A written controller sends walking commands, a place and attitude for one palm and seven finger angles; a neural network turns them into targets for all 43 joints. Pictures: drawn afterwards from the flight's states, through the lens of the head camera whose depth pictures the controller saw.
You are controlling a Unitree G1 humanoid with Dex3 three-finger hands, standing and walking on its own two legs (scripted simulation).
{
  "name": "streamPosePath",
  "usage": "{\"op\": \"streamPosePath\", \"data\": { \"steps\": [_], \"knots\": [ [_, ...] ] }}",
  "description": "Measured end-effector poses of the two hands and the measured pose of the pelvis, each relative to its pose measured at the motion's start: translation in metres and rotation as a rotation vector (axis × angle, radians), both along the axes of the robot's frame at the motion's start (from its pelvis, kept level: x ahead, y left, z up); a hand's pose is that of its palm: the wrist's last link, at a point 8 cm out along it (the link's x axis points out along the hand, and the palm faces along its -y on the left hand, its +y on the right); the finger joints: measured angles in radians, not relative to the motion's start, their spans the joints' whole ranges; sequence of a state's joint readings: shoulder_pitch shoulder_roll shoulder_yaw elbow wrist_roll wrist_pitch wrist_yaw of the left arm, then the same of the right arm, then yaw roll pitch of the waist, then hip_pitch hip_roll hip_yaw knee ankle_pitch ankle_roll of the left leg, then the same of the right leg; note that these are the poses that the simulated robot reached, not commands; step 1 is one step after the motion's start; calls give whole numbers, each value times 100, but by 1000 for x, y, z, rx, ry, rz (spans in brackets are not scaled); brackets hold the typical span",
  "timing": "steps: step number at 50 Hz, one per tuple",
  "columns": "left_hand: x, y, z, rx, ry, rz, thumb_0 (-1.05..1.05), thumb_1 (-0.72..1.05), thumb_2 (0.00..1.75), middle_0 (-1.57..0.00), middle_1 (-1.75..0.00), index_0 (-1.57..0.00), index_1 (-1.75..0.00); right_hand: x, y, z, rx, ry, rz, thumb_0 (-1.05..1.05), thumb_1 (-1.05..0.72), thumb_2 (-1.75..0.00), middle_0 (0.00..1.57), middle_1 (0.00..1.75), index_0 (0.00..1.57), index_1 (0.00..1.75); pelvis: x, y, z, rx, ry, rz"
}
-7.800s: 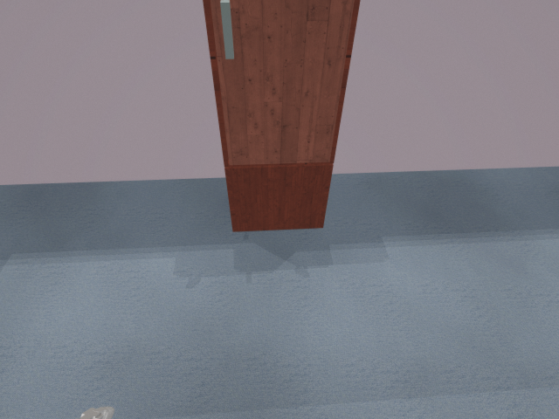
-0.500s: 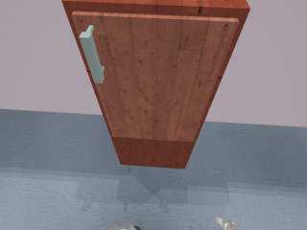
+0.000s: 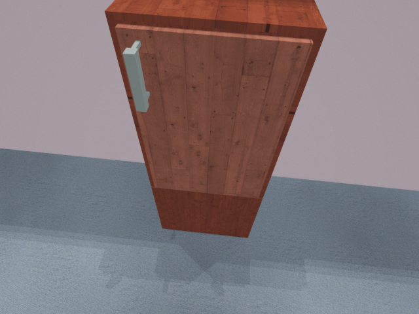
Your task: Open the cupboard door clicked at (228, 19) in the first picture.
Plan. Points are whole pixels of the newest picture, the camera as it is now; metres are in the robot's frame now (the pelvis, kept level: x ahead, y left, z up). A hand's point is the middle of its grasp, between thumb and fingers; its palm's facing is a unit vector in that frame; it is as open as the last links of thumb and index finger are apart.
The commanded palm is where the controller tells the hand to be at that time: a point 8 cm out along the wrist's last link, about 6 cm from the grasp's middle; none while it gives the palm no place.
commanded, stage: come to a stop and stand still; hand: left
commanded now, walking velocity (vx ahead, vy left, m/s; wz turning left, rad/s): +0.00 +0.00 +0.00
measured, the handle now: (139, 77) +0.55 +0.21 +0.15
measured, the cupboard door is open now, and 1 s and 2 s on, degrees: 0 0 0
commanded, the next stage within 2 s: look again from close up in 0.46 s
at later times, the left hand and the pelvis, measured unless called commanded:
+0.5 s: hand out of the picture +0.00 +0.20 -0.18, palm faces +0.03 -0.99 -0.15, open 7.3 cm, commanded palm none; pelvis +0.00 +0.04 +0.00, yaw -1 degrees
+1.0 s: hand out of the picture +0.03 +0.20 -0.17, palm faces +0.01 -0.97 -0.24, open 7.4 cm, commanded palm none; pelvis +0.01 +0.01 +0.00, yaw -1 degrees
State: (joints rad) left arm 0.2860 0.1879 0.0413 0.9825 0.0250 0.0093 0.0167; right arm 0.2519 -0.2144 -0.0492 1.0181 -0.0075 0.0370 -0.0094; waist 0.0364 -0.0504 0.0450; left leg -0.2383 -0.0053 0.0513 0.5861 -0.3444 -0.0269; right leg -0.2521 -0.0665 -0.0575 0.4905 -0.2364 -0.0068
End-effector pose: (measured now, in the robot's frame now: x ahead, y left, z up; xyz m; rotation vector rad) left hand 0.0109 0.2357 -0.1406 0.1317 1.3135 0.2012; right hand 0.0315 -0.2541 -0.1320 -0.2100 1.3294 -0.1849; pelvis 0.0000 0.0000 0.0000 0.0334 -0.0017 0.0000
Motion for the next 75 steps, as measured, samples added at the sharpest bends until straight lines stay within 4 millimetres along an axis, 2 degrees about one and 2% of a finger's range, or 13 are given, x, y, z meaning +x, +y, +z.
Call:
{"op": "streamPosePath", "data": {
  "steps": [3, 8, 16, 29, 36, 43, 52, 58, 60, 65, 68, 71, 75],
  "knots": [
    [-10, 14, -13, -17, 32, 12, 1, 91, 90, -20, -30, -20, -30, -2, 18, -2, -10, -31, 3, 0, -91, -90, 19, 30, 20, 30, -2, 13, -7, -28, -8, 4],
    [-13, 23, -16, -35, 47, 8, 1, 91, 90, -20, -30, -20, -30, -8, 52, -2, 21, -28, 12, 0, -91, -90, 19, 30, 20, 30, -2, 24, -4, -26, -13, -2],
    [-11, 18, -12, -58, 52, -21, 1, 92, 90, -20, -30, -20, -30, -18, 64, -7, 36, -17, -15, 1, -95, -90, 20, 30, 21, 30, -1, 36, -1, -32, -28, -10],
    [-18, 10, -11, -58, 101, -35, 1, 92, 90, -20, -30, -20, -30, -45, 77, -10, 78, 70, -41, 0, -91, -90, 20, 30, 20, 30, 2, 34, 0, -34, -15, -11],
    [-21, 16, -6, -14, 108, -50, 1, 91, 90, -20, -30, -20, -30, -38, 76, -25, 111, 34, -24, 1, -91, -90, 20, 30, 20, 30, 3, 35, -6, -34, -14, -6],
    [-6, 18, 2, 28, 69, -49, 1, 91, 90, -20, -30, -20, -30, -24, 65, -30, 118, -5, -27, 1, -92, -90, 20, 30, 20, 30, 10, 27, -6, -22, -27, -14],
    [20, 5, 4, 26, 9, -68, 1, 91, 90, -20, -30, -20, -30, -13, 42, -25, 96, -20, -19, 0, -91, -90, 19, 30, 20, 30, 11, 11, -4, -17, -26, -15],
    [27, -4, 3, 26, -6, -72, 1, 91, 90, -20, -30, -20, -30, -11, 26, -21, 77, -11, -17, 0, -91, -90, 19, 30, 20, 30, 9, 1, -3, -22, -20, -13],
    [54, -4, 21, 19, -192, 14, 1, 91, 90, -20, -30, -20, -31, -2, 19, -14, 49, -99, -14, 0, -90, -90, 20, 30, 20, 30, 7, -2, -4, -19, -18, -12],
    [144, -3, 122, 64, -866, 42, 2, 87, 88, -20, -32, -20, -33, 51, 0, 8, -12, -438, 19, 1, -90, -90, 20, 30, 20, 30, 1, -6, -9, -21, -6, 23],
    [175, -3, 165, 50, -1180, -38, 2, 82, 86, -20, -35, -20, -36, 88, -9, 25, -24, -626, 43, 1, -90, -90, 20, 30, 20, 30, -6, -10, -17, -15, 36, 20],
    [176, -6, 172, -9, -1347, -160, 1, 77, 84, -21, -39, -21, -40, 121, -16, 42, -33, -775, 92, 1, -90, -90, 20, 30, 20, 30, -14, -16, -30, -8, 80, 8],
    [148, -5, 135, -118, -1261, -256, 1, 68, 81, -21, -44, -21, -45, 150, -22, 58, -57, -891, 166, 1, -90, -90, 20, 30, 20, 30, -21, -19, -46, -7, 115, 10]
  ]
}}
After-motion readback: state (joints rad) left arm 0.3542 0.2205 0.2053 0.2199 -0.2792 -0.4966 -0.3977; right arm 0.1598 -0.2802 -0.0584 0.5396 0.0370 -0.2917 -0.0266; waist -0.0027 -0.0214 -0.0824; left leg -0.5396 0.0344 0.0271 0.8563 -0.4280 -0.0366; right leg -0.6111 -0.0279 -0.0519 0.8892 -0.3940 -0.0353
